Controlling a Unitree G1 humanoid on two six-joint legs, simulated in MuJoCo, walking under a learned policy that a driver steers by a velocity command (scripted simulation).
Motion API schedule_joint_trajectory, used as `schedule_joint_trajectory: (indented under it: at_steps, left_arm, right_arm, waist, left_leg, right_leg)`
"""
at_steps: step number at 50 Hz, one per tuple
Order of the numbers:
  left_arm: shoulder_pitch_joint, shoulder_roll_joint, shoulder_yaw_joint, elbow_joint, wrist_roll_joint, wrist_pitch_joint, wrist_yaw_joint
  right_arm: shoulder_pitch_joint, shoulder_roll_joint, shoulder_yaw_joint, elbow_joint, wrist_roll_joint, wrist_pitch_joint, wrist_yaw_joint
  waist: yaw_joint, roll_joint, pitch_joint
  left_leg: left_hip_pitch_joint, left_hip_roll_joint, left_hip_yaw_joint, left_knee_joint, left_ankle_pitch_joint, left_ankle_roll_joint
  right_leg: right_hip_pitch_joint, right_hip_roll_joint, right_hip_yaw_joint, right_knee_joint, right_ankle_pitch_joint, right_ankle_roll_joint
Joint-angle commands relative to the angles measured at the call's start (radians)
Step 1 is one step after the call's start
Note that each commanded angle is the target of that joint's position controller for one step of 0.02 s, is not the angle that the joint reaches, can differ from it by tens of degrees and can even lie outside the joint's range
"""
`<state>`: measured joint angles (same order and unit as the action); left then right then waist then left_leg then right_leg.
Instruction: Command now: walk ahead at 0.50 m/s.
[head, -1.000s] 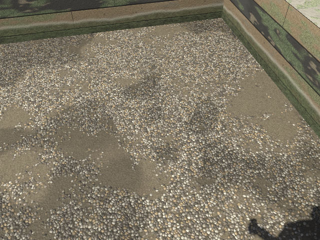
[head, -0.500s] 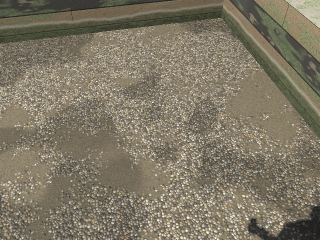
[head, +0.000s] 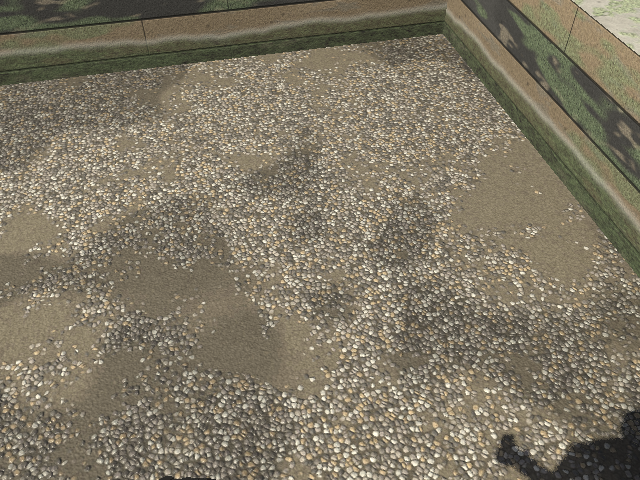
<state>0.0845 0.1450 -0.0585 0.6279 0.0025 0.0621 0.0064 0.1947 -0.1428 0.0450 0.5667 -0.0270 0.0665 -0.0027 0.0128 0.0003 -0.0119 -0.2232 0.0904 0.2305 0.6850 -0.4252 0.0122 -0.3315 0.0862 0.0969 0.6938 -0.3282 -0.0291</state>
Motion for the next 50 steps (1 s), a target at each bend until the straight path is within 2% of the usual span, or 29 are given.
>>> schedule_joint_trajectory:
  at_steps: [1, 2, 3, 4, 6, 7, 8, 9, 11, 13, 15, 16, 17, 20, 21, 22, 24, 25, 26, 28, 30, 32, 34, 36, 37, 38, 40, 44, 50]
  left_arm:
    - [-0.098, 0.066, 0.019, -0.091, -0.008, -0.014, 0.009]
    - [-0.14, 0.054, 0.014, -0.112, -0.001, -0.018, -0.011]
    - [-0.118, 0.054, 0.015, -0.107, 0.014, -0.018, -0.014]
    - [-0.059, 0.069, 0.02, -0.078, 0.003, -0.017, 0.006]
    - [-0.106, 0.066, 0.018, -0.092, -0.01, -0.013, 0.008]
    - [-0.148, 0.052, 0.013, -0.118, 0.003, -0.015, -0.011]
    - [-0.116, 0.056, 0.016, -0.107, 0.015, -0.017, -0.013]
    - [-0.051, 0.07, 0.02, -0.077, -0.002, -0.019, 0.007]
    - [-0.142, 0.054, 0.014, -0.113, -0.001, -0.02, -0.011]
    - [-0.058, 0.067, 0.019, -0.077, -0.002, -0.02, 0.006]
    - [-0.144, 0.054, 0.014, -0.113, -0.001, -0.019, -0.011]
    - [-0.115, 0.054, 0.015, -0.104, 0.011, -0.022, -0.014]
    - [-0.059, 0.067, 0.019, -0.077, -0.002, -0.021, 0.005]
    - [-0.144, 0.052, 0.013, -0.114, -0.001, -0.018, -0.013]
    - [-0.121, 0.053, 0.014, -0.108, 0.014, -0.019, -0.015]
    - [-0.055, 0.069, 0.019, -0.077, -0.002, -0.02, 0.005]
    - [-0.143, 0.054, 0.014, -0.113, -0.001, -0.021, -0.012]
    - [-0.115, 0.053, 0.015, -0.105, 0.011, -0.024, -0.015]
    - [-0.066, 0.067, 0.017, -0.079, -0.004, -0.02, 0.004]
    - [-0.144, 0.053, 0.013, -0.114, -0.001, -0.02, -0.012]
    - [-0.059, 0.066, 0.018, -0.078, -0.002, -0.022, 0.004]
    - [-0.146, 0.052, 0.013, -0.115, -0.002, -0.021, -0.013]
    - [-0.06, 0.067, 0.018, -0.079, -0.002, -0.022, 0.003]
    - [-0.146, 0.052, 0.013, -0.115, -0.002, -0.021, -0.013]
    - [-0.104, 0.051, 0.014, -0.102, 0.01, -0.025, -0.016]
    - [-0.045, 0.063, 0.016, -0.069, -0.006, -0.02, 0.003]
    - [-0.116, 0.048, 0.011, -0.098, -0.004, -0.021, -0.014]
    - [-0.078, 0.052, 0.013, -0.068, 0.01, -0.021, -0.018]
    - [-0.057, 0.056, 0.021, -0.023, 0.011, -0.014, -0.023]
  right_arm:
    - [-0.047, -0.048, -0.012, -0.085, -0.001, -0.023, -0.001]
    - [-0.102, -0.06, -0.015, -0.105, 0.004, -0.009, -0.003]
    - [-0.092, -0.079, -0.023, -0.099, 0.002, -0.006, -0.004]
    - [-0.02, -0.069, -0.023, -0.079, -0.001, -0.022, -0.003]
    - [-0.05, -0.047, -0.013, -0.085, -0.002, -0.02, 0.0]
    - [-0.104, -0.062, -0.014, -0.102, 0.007, -0.011, -0.003]
    - [-0.086, -0.076, -0.022, -0.098, 0.001, -0.008, -0.003]
    - [-0.013, -0.063, -0.022, -0.08, -0.005, -0.019, -0.002]
    - [-0.099, -0.056, -0.014, -0.104, 0.003, -0.008, -0.003]
    - [-0.023, -0.067, -0.024, -0.082, -0.003, -0.018, -0.003]
    - [-0.1, -0.053, -0.014, -0.105, 0.002, -0.006, -0.003]
    - [-0.09, -0.073, -0.024, -0.101, -0.002, -0.004, -0.003]
    - [-0.023, -0.065, -0.024, -0.082, -0.003, -0.017, -0.002]
    - [-0.104, -0.056, -0.014, -0.106, 0.003, -0.007, -0.002]
    - [-0.093, -0.075, -0.023, -0.1, 0.002, -0.006, -0.004]
    - [-0.017, -0.061, -0.022, -0.081, -0.005, -0.019, -0.003]
    - [-0.1, -0.054, -0.014, -0.105, 0.003, -0.008, -0.004]
    - [-0.092, -0.074, -0.024, -0.101, -0.001, -0.006, -0.004]
    - [-0.028, -0.066, -0.025, -0.082, -0.004, -0.016, -0.002]
    - [-0.101, -0.05, -0.013, -0.105, 0.002, -0.006, -0.003]
    - [-0.025, -0.063, -0.024, -0.082, -0.003, -0.018, -0.003]
    - [-0.103, -0.051, -0.013, -0.105, 0.002, -0.007, -0.004]
    - [-0.027, -0.063, -0.024, -0.082, -0.003, -0.018, -0.003]
    - [-0.103, -0.05, -0.013, -0.105, 0.002, -0.007, -0.004]
    - [-0.085, -0.071, -0.023, -0.098, -0.004, -0.005, -0.004]
    - [-0.006, -0.063, -0.023, -0.072, -0.006, -0.015, -0.002]
    - [-0.077, -0.045, -0.008, -0.094, -0.005, -0.005, -0.002]
    - [-0.012, -0.051, -0.008, -0.06, -0.013, -0.011, -0.001]
    - [0.023, -0.069, -0.014, -0.019, -0.004, -0.014, 0.001]
  waist:
    - [-0.008, -0.021, -0.05]
    - [0.013, 0.013, 0.022]
    - [0.015, 0.028, -0.016]
    - [-0.011, 0.0, -0.128]
    - [-0.01, -0.016, -0.045]
    - [0.01, 0.019, 0.024]
    - [0.015, 0.022, -0.029]
    - [-0.009, -0.015, -0.145]
    - [0.012, 0.007, 0.012]
    - [-0.009, -0.007, -0.133]
    - [0.011, 0.009, 0.011]
    - [0.016, 0.02, -0.036]
    - [-0.01, -0.008, -0.134]
    - [0.012, 0.013, 0.018]
    - [0.014, 0.027, -0.02]
    - [-0.01, -0.013, -0.14]
    - [0.011, 0.007, 0.012]
    - [0.017, 0.021, -0.035]
    - [-0.013, -0.002, -0.125]
    - [0.01, 0.006, 0.009]
    - [-0.01, -0.01, -0.135]
    - [0.01, 0.008, 0.01]
    - [-0.01, -0.01, -0.133]
    - [0.01, 0.008, 0.01]
    - [0.017, 0.018, -0.042]
    - [-0.013, -0.013, -0.126]
    - [0.008, -0.014, 0.024]
    - [0.004, -0.027, -0.055]
    - [0.005, -0.004, -0.048]
  left_leg:
    - [0.087, 0.02, -0.084, -0.131, 0.034, 0.01]
    - [0.043, 0.048, -0.1, -0.125, 0.219, 0.013]
    - [0.05, 0.052, -0.086, -0.097, 0.261, 0.006]
    - [0.114, 0.024, -0.075, -0.104, 0.085, -0.002]
    - [0.081, 0.019, -0.082, -0.129, 0.039, 0.009]
    - [0.04, 0.044, -0.096, -0.11, 0.239, 0.005]
    - [0.053, 0.05, -0.088, -0.092, 0.266, 0.004]
    - [0.118, 0.026, -0.078, -0.109, 0.072, 0.004]
    - [0.042, 0.048, -0.1, -0.122, 0.221, 0.011]
    - [0.113, 0.022, -0.077, -0.111, 0.063, 0.005]
    - [0.044, 0.046, -0.1, -0.122, 0.219, 0.009]
    - [0.058, 0.052, -0.092, -0.108, 0.24, 0.01]
    - [0.115, 0.021, -0.077, -0.112, 0.056, 0.003]
    - [0.047, 0.044, -0.103, -0.123, 0.218, 0.01]
    - [0.053, 0.048, -0.092, -0.098, 0.254, 0.002]
    - [0.119, 0.024, -0.081, -0.112, 0.064, 0.003]
    - [0.045, 0.045, -0.103, -0.124, 0.218, 0.008]
    - [0.059, 0.051, -0.095, -0.109, 0.241, 0.01]
    - [0.109, 0.019, -0.077, -0.11, 0.061, 0.002]
    - [0.046, 0.043, -0.104, -0.122, 0.218, 0.007]
    - [0.117, 0.019, -0.08, -0.112, 0.054, 0.002]
    - [0.047, 0.042, -0.105, -0.122, 0.217, 0.007]
    - [0.117, 0.018, -0.082, -0.112, 0.054, 0.002]
    - [0.048, 0.042, -0.106, -0.123, 0.216, 0.006]
    - [0.065, 0.049, -0.1, -0.111, 0.226, 0.008]
    - [0.115, 0.019, -0.083, -0.121, 0.023, 0.001]
    - [0.047, 0.042, -0.11, -0.149, 0.161, 0.003]
    - [0.068, 0.048, -0.104, -0.18, 0.152, -0.021]
    - [0.113, 0.061, -0.128, -0.296, 0.216, -0.013]
  right_leg:
    - [-0.074, -0.048, 0.063, -0.148, 0.144, -0.037]
    - [-0.104, -0.05, 0.019, -0.095, 0.317, -0.034]
    - [-0.079, -0.049, 0.009, -0.079, 0.38, -0.031]
    - [-0.029, -0.047, 0.052, -0.119, 0.226, -0.036]
    - [-0.075, -0.049, 0.062, -0.144, 0.151, -0.038]
    - [-0.103, -0.052, 0.022, -0.085, 0.342, -0.035]
    - [-0.075, -0.05, 0.009, -0.077, 0.386, -0.032]
    - [-0.021, -0.046, 0.047, -0.126, 0.201, -0.037]
    - [-0.096, -0.049, 0.018, -0.094, 0.322, -0.035]
    - [-0.022, -0.049, 0.05, -0.13, 0.204, -0.038]
    - [-0.097, -0.05, 0.019, -0.096, 0.324, -0.036]
    - [-0.067, -0.051, 0.008, -0.092, 0.368, -0.033]
    - [-0.022, -0.05, 0.052, -0.134, 0.201, -0.038]
    - [-0.101, -0.053, 0.023, -0.103, 0.316, -0.036]
    - [-0.076, -0.052, 0.013, -0.086, 0.377, -0.033]
    - [-0.024, -0.049, 0.052, -0.134, 0.195, -0.039]
    - [-0.095, -0.051, 0.022, -0.102, 0.318, -0.037]
    - [-0.065, -0.052, 0.011, -0.096, 0.364, -0.035]
    - [-0.025, -0.051, 0.052, -0.133, 0.207, -0.04]
    - [-0.093, -0.052, 0.022, -0.103, 0.321, -0.037]
    - [-0.021, -0.052, 0.056, -0.14, 0.195, -0.04]
    - [-0.095, -0.053, 0.024, -0.106, 0.318, -0.038]
    - [-0.023, -0.052, 0.057, -0.143, 0.193, -0.04]
    - [-0.094, -0.053, 0.025, -0.108, 0.316, -0.038]
    - [-0.061, -0.055, 0.021, -0.108, 0.351, -0.038]
    - [-0.024, -0.061, 0.074, -0.161, 0.176, -0.045]
    - [-0.084, -0.067, 0.062, -0.155, 0.296, -0.045]
    - [0.012, -0.098, 0.11, -0.212, 0.393, -0.048]
    - [0.083, -0.124, 0.135, -0.316, 0.384, -0.04]
